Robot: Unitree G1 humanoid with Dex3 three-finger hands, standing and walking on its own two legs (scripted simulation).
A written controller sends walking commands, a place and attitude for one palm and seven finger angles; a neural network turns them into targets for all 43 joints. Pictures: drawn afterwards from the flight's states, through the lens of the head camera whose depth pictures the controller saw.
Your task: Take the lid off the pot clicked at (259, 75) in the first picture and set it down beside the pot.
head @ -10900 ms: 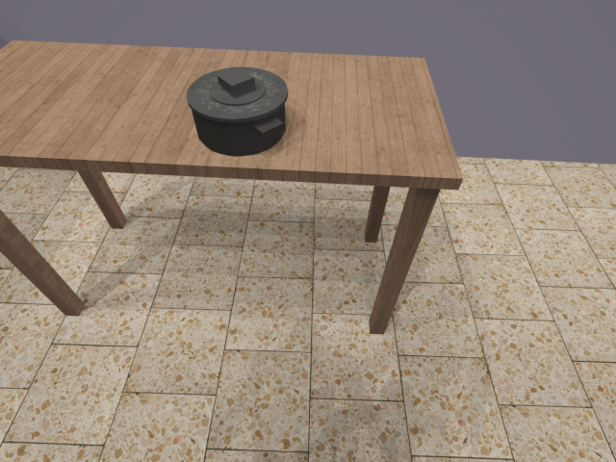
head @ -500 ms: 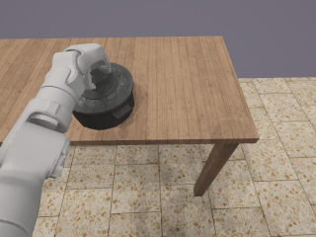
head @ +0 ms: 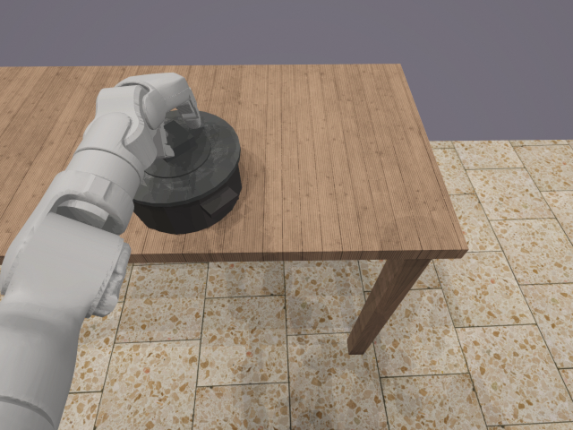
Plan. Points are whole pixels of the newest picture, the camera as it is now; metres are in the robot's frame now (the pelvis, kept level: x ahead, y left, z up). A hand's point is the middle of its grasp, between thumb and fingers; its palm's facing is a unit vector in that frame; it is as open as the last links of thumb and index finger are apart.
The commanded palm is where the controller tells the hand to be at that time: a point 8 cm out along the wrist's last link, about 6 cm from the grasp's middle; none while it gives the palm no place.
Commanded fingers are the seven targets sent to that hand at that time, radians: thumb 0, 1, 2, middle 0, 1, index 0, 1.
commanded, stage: lower the open fingers around the knob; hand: left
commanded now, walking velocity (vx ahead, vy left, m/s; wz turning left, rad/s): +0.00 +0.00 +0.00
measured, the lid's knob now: (170, 140) +0.51 +0.15 +0.11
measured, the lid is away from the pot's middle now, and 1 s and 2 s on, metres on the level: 0.00 0.00 0.00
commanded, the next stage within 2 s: close the fingers and squeeze the knob in 0.44 s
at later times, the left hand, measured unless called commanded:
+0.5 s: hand (158, 140) +0.48 +0.16 +0.13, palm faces -0.37 -0.07 -0.92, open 10.0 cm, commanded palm +0.48 +0.17 +0.18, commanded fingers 0.00 -0.31 1.50 -0.85 -0.08 -0.85 -0.08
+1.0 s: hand (159, 144) +0.48 +0.16 +0.13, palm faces -0.40 -0.06 -0.92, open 9.5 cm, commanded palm +0.48 +0.16 +0.18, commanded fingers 0.00 0.14 0.92 -0.56 -1.02 -0.56 -1.02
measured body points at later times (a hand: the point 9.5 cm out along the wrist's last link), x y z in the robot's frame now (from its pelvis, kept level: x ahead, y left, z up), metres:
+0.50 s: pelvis +0.00 +0.00 +0.00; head +0.05 -0.01 +0.45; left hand +0.50 +0.16 +0.19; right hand +0.06 -0.26 -0.13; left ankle -0.04 +0.08 -0.74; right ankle +0.00 -0.13 -0.74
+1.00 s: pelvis +0.00 +0.00 +0.00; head +0.06 -0.01 +0.45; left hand +0.50 +0.16 +0.18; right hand +0.07 -0.26 -0.13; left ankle -0.04 +0.08 -0.74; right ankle +0.00 -0.13 -0.74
